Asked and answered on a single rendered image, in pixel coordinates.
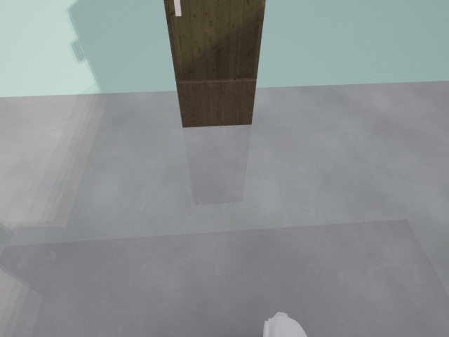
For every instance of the cupboard door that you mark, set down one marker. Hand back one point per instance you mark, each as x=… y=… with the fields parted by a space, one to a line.
x=216 y=39

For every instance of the right robot thigh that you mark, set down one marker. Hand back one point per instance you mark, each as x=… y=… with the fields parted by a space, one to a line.
x=279 y=326

